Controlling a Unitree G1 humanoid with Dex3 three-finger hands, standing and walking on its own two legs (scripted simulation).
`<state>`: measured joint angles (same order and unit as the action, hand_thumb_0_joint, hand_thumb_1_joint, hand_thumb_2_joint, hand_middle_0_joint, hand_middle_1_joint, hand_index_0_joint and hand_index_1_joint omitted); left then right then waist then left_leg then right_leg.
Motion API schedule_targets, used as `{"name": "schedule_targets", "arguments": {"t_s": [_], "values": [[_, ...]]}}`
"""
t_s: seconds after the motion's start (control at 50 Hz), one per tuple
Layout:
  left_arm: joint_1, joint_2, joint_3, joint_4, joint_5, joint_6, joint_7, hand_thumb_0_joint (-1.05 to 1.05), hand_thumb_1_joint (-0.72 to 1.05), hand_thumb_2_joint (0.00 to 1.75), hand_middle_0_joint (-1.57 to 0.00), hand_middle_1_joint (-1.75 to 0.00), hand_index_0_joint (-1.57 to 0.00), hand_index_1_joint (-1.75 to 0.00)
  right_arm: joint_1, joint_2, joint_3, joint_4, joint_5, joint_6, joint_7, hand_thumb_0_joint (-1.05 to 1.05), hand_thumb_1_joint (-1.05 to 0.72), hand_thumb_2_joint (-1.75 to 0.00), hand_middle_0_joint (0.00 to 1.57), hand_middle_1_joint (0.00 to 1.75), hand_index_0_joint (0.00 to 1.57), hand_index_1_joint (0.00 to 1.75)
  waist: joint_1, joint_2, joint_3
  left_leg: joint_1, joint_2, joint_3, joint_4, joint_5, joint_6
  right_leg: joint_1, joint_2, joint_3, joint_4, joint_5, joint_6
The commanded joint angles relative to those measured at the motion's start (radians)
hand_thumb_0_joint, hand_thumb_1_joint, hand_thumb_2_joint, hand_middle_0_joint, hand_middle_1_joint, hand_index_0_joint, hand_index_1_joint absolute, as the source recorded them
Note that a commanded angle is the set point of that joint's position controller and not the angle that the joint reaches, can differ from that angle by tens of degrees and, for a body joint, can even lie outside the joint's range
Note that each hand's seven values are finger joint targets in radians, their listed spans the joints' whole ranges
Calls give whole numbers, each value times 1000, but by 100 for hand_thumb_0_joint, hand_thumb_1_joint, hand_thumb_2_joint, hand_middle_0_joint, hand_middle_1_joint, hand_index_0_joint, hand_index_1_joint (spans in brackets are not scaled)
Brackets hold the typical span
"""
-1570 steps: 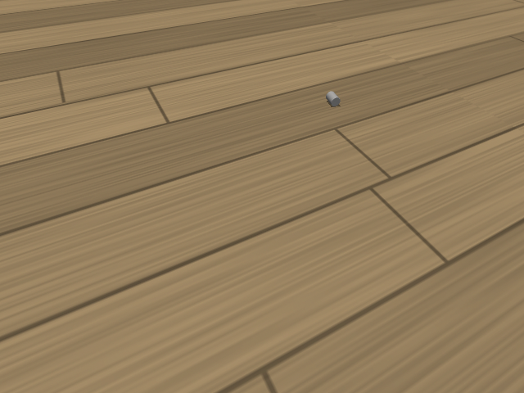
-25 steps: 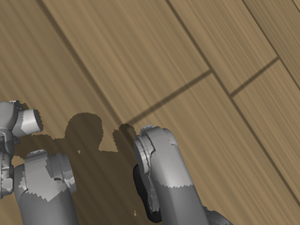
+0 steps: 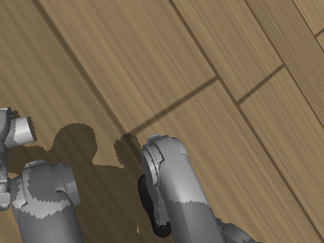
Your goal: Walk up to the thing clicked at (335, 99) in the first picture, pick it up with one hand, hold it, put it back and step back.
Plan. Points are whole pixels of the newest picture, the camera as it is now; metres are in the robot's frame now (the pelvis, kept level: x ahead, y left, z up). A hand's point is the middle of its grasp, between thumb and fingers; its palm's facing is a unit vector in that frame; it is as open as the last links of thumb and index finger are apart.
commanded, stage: open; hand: left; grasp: from above
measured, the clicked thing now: (9, 133) +0.41 +0.26 -0.27
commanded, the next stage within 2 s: withdraw in 0.78 s
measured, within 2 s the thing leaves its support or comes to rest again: neither
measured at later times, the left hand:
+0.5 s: hand out of the picture +0.39 +0.28 -0.24, palm faces -0.43 -0.14 -0.89, open 11.0 cm
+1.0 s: hand out of the picture +0.39 +0.28 -0.24, palm faces -0.43 -0.15 -0.89, open 12.1 cm
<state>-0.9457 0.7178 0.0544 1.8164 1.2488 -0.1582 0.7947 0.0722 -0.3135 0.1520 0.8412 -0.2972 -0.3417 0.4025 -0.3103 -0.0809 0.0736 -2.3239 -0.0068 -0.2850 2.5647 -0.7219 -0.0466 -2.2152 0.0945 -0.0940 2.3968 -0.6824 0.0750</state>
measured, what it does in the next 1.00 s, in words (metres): stands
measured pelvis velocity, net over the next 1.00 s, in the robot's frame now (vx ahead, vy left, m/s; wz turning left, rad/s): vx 0.00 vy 0.00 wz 0.00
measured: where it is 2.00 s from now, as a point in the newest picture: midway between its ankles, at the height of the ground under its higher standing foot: (117, 235)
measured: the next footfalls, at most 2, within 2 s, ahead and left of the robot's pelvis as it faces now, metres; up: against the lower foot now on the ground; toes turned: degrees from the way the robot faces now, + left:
none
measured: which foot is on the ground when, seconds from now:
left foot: down 0.00-1.00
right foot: down 0.00-1.00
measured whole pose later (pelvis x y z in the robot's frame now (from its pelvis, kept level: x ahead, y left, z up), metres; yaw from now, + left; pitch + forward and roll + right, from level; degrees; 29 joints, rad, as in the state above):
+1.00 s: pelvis +0.00 +0.00 +0.00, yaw +0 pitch +26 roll -13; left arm -0.93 0.74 0.03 1.78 1.19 -0.16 0.76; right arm 0.09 -0.33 0.17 0.83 -0.28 -0.37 0.40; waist -0.32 -0.09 0.10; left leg -2.31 -0.01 -0.30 2.55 -0.72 -0.06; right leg -2.20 0.09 -0.10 2.38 -0.67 0.08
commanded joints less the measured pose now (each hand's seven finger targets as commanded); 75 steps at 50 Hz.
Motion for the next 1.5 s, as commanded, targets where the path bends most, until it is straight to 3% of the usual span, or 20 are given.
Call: {"name": "schedule_targets", "arguments": {"t_s": [0.0,0.22,0.24,0.46,0.66,0.84,0.86,0.92,1.02,1.04,1.08,1.1,1.14,1.16,1.18,1.24,1.28,1.32,1.4,1.48], "values": [[-266,81,-5,-91,-21,5,38,0,16,42,-65,-50,-67,-47,144,-312,-79,-6,20,-21,6,0,-90,-90,20,30,20,30,-65,396,-533,448,28,138,-292,136,33,261,16,-175,-205,202,-89],[-263,63,-39,-102,-40,10,13,0,-1,53,-48,-68,-51,-65,147,-320,-67,-9,20,-48,21,0,-90,-90,20,30,20,30,-77,416,-532,468,29,134,-290,153,31,266,15,-185,-200,225,-90],[-246,91,-15,-93,-44,8,17,0,-2,54,-47,-70,-50,-67,157,-331,-68,-7,25,-45,18,0,-90,-90,20,30,20,30,-65,418,-543,466,28,135,-299,160,32,282,20,-183,-208,228,-91],[-256,89,-30,-108,-59,-3,7,0,-9,61,-40,-78,-43,-74,169,-320,-60,-16,34,-49,11,0,-90,-90,20,30,20,30,-76,353,-528,433,27,142,-274,142,41,294,16,-175,-226,210,-84],[-229,105,-17,-109,-51,-11,25,0,-15,69,-32,-90,-36,-86,174,-324,-60,-2,27,-35,-5,0,-90,-90,20,30,20,30,-65,394,-554,454,30,150,-290,167,36,323,23,-172,-227,231,-93],[-233,96,-28,-103,-66,1,8,0,-16,77,-30,-94,-34,-91,171,-323,-58,-19,28,-43,-5,0,-90,-90,20,30,20,30,-76,365,-527,442,28,148,-277,146,39,303,16,-173,-227,216,-89],[-202,106,-10,-98,-67,0,14,0,-16,74,-29,-96,-33,-91,182,-329,-61,-6,30,-37,-8,0,-90,-90,20,30,20,30,-57,384,-557,451,29,151,-291,167,38,326,22,-171,-236,227,-92],[-222,93,-34,-117,-70,-3,3,0,-34,85,-22,-85,-23,-84,168,-326,-61,-13,28,-42,-8,0,-90,-90,20,30,20,30,-70,374,-533,447,30,141,-289,137,37,298,14,-177,-230,204,-89],[-252,135,-11,-271,-57,-22,-11,0,-37,87,-20,-88,-20,-87,174,-306,-72,-7,36,-27,-7,0,-90,-90,20,30,20,30,-14,499,-679,542,29,153,-301,221,28,327,12,-171,-197,277,-99],[-252,177,32,-365,-52,-24,-6,0,-40,90,-18,-90,-18,-89,169,-314,-90,-10,44,-19,-9,0,-90,-90,20,30,20,30,18,564,-749,600,30,151,-323,241,19,323,10,-171,-189,288,-105],[-155,162,51,-409,-45,-1,-11,0,-43,92,-16,-90,-16,-90,143,-314,-130,-22,66,7,-9,0,-90,-90,20,30,20,30,54,593,-760,595,32,163,-341,217,15,286,8,-154,-181,259,-112],[-137,128,44,-417,-42,17,-17,0,-44,93,-15,-91,-15,-91,146,-300,-143,-28,75,21,-6,0,-90,-90,20,30,20,30,52,576,-754,580,28,172,-348,199,17,266,6,-151,-191,247,-112],[-157,101,50,-553,-66,49,-32,0,-44,93,-16,-90,-15,-91,152,-288,-177,-36,103,57,-8,0,-90,-90,20,30,20,30,83,603,-830,602,27,184,-388,208,19,253,0,-134,-210,255,-117],[-127,102,63,-621,-79,72,-45,0,-45,94,-16,-90,-15,-91,148,-285,-193,-43,121,81,-13,0,-90,-90,20,30,20,30,121,626,-890,637,25,191,-425,227,17,256,-3,-123,-221,265,-122],[-99,57,34,-607,-87,100,-70,0,-46,95,-15,-90,-14,-92,149,-283,-210,-37,143,106,-20,0,-90,-90,20,30,20,30,126,614,-899,641,26,196,-437,236,16,237,-5,-115,-221,275,-123],[-172,-65,-65,-586,-101,154,-165,0,-43,93,-18,-88,-17,-89,186,-259,-243,-24,177,161,-44,0,-90,-91,20,30,20,30,78,443,-791,528,24,204,-444,161,44,209,1,-86,-286,223,-116],[-199,-90,-76,-638,-127,173,-229,0,-44,94,-18,-88,-16,-90,224,-248,-267,-16,185,184,-70,0,-90,-91,20,30,20,30,91,397,-826,548,17,204,-475,154,49,243,-6,-66,-323,206,-116],[-227,-139,-128,-640,-149,183,-301,0,-44,94,-19,-87,-17,-90,221,-230,-271,-29,194,208,-95,0,-91,-91,20,30,20,30,75,314,-803,544,11,203,-498,132,57,283,-7,-53,-366,181,-112],[-228,-136,-153,-606,-179,164,-437,0,-43,94,-20,-88,-18,-90,231,-186,-247,-55,205,253,-158,0,-91,-91,20,30,20,30,74,149,-716,433,-6,225,-507,78,77,374,-10,-13,-445,88,-107],[-209,-84,-162,-565,-165,124,-515,0,-43,95,-19,-90,-17,-92,207,-176,-220,-94,205,283,-220,0,-90,-90,20,30,20,30,90,80,-617,372,-18,254,-526,18,81,405,-14,11,-499,-23,-109]]}}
